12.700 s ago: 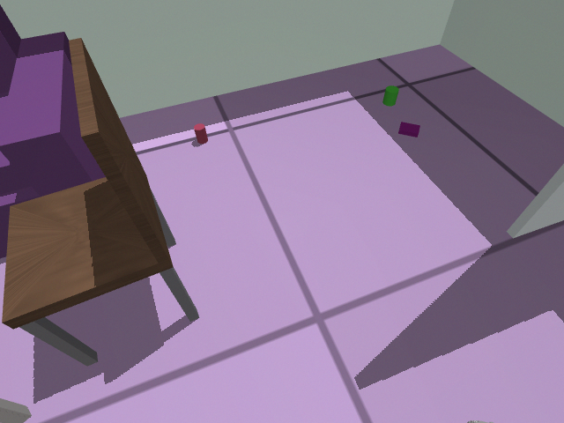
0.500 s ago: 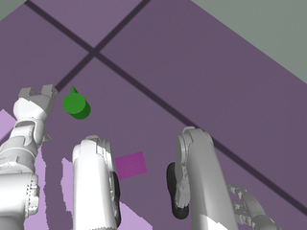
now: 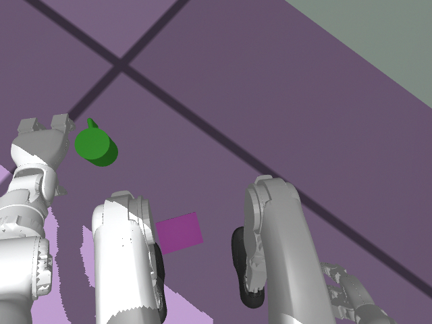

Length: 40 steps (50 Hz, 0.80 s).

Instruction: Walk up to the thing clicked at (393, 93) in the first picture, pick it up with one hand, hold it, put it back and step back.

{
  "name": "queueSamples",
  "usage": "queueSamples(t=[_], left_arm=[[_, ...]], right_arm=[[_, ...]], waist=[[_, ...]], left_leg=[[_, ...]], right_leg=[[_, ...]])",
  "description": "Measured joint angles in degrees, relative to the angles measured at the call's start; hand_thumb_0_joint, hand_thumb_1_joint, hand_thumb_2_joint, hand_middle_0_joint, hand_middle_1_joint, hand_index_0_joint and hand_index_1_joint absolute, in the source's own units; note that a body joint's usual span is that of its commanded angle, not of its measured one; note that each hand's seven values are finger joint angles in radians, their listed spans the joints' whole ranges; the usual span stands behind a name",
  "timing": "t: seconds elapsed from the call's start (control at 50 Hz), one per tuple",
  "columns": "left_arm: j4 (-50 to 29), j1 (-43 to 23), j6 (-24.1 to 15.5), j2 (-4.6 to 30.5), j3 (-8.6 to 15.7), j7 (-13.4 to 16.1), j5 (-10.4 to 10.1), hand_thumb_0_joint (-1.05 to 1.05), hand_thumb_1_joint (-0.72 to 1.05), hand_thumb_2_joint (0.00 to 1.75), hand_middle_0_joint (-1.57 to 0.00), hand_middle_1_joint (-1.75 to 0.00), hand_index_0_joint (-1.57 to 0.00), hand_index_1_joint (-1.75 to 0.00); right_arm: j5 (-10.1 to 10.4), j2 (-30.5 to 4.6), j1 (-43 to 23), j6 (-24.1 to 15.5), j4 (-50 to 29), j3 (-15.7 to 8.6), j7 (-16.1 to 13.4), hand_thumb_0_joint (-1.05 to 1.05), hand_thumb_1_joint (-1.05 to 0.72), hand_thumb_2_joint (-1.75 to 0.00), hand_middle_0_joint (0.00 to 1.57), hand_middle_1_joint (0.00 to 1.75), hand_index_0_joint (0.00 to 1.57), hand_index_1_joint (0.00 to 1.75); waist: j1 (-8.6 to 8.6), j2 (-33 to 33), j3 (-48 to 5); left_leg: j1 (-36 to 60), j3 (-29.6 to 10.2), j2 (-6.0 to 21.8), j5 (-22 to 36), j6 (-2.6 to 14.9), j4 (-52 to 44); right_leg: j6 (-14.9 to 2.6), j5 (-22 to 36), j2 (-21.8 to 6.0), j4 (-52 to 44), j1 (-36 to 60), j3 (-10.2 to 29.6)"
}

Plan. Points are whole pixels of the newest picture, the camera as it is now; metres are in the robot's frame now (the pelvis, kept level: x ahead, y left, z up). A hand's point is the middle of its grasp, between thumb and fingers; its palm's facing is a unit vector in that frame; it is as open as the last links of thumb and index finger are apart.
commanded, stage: rise first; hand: left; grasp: from above
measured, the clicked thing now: (96, 142) +0.48 +0.26 -0.30
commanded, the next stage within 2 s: approach in 0.18 s
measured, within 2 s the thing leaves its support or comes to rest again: neither
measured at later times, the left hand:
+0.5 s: hand (70, 152) +0.42 +0.28 -0.19, palm faces -0.45 -0.03 -0.89, open 13.9 cm
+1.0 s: hand (74, 152) +0.43 +0.28 -0.21, palm faces -0.55 -0.07 -0.83, open 13.5 cm
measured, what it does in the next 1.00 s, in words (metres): stands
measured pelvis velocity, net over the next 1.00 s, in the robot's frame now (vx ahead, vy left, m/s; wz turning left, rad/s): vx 0.00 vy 0.00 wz -0.03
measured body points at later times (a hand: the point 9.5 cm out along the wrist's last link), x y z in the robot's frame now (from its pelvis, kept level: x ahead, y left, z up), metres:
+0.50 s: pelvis +0.00 +0.00 -0.01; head +0.23 +0.06 +0.37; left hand +0.44 +0.28 -0.14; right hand +0.08 -0.28 -0.13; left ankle +0.08 +0.13 -0.31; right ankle +0.09 -0.13 -0.31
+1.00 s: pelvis +0.00 +0.00 -0.02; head +0.25 +0.03 +0.35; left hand +0.45 +0.28 -0.16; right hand +0.02 -0.27 -0.14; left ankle +0.08 +0.13 -0.31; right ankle +0.09 -0.13 -0.31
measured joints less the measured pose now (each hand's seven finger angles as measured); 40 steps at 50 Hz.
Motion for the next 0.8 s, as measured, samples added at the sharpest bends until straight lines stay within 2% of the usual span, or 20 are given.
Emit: queueSamples(t=[0.3,0.44,0.5,0.54,0.6,0.68,0.74,0.8], left_arm=[[2.0,-1.3,-0.2,0.5,-0.2,1.2,0.8,0.0,-0.53,1.01,-0.1,-1.02,-0.09,-1.02],[4.4,-4.0,0.6,0.4,-2.9,1.8,0.9,0.0,-0.51,0.99,-0.09,-1.05,-0.1,-1.03],[6.7,-7.0,1.2,0.1,-4.6,2.4,0.8,-0.01,-0.5,0.97,-0.08,-1.07,-0.1,-1.04],[8.2,-9.2,1.6,0.1,-4.9,2.9,1.2,-0.01,-0.49,0.96,-0.08,-1.08,-0.1,-1.04],[10.5,-12.5,2.6,0.2,-4.4,4.0,2.1,-0.01,-0.48,0.95,-0.08,-1.09,-0.11,-1.05],[14.3,-16.2,4.7,1.5,-2.3,5.1,2.7,0.0,-0.47,0.94,-0.07,-1.11,-0.11,-1.06],[15.3,-17.1,6.6,2.4,-0.6,5.3,2.0,0.0,-0.46,0.93,-0.07,-1.12,-0.12,-1.06],[14.6,-16.1,7.8,2.9,0.7,4.0,0.5,0.0,-0.45,0.93,-0.07,-1.13,-0.12,-1.07]], right_arm=[[-0.5,-0.1,0.0,-0.3,0.5,0.4,0.3,0.0,-0.91,-0.9,0.2,0.3,0.21,0.3],[-0.7,0.1,0.4,-1.0,1.0,1.0,0.4,0.0,-0.91,-0.9,0.2,0.3,0.21,0.3],[-1.1,0.2,0.2,-1.4,1.4,1.7,0.4,0.0,-0.9,-0.89,0.2,0.3,0.21,0.3],[-1.4,0.2,0.1,-1.7,1.3,2.3,0.4,0.0,-0.9,-0.89,0.2,0.3,0.21,0.3],[-1.9,0.1,0.2,-2.0,0.9,3.3,0.4,0.0,-0.9,-0.89,0.2,0.3,0.21,0.3],[-2.5,-0.5,0.8,-1.9,0.0,4.8,0.7,0.0,-0.9,-0.89,0.2,0.3,0.21,0.3],[-2.7,-1.1,1.7,-1.6,-0.7,5.5,1.0,0.0,-0.91,-0.89,0.2,0.3,0.21,0.3],[-2.3,-1.5,2.7,-1.0,-0.9,5.9,1.5,0.0,-0.91,-0.89,0.2,0.3,0.21,0.3]], waist=[[-0.55,-0.4,-0.1],[-1.39,-0.7,-0.1],[-2.31,-1.0,0.2],[-3.29,-1.1,0.7],[-5.05,-1.0,1.2],[-7.55,-0.4,2.2],[-8.68,0.5,2.9],[-8.71,1.4,3.8]], left_leg=[[-1.3,-0.2,-0.2,0.0,0.21,1.3],[-2.0,0.1,-0.3,0.1,0.24,1.7],[-2.3,0.0,-0.3,0.2,0.14,1.8],[-2.6,-0.2,-0.2,0.2,0.06,2.1],[-3.1,-0.6,-0.1,0.2,-0.11,2.5],[-3.8,-1.2,0.1,0.0,-0.27,3.3],[-4.2,-1.5,0.3,-0.2,-0.33,3.7],[-4.2,-1.8,0.5,-0.5,-0.27,4.0]], right_leg=[[0.25,-0.1,0.0,1.0,-0.9,-0.1],[0.29,-0.2,-0.1,1.6,-1.7,0.2],[0.25,0.0,0.0,1.8,-2.1,0.2],[0.22,0.1,0.1,1.9,-2.4,0.0],[0.08,0.4,0.2,2.2,-2.9,-0.3],[-0.02,0.6,0.6,2.6,-3.6,-0.8],[-0.03,0.7,0.8,2.8,-4.1,-1.0],[0.03,0.7,1.1,2.9,-4.3,-1.2]])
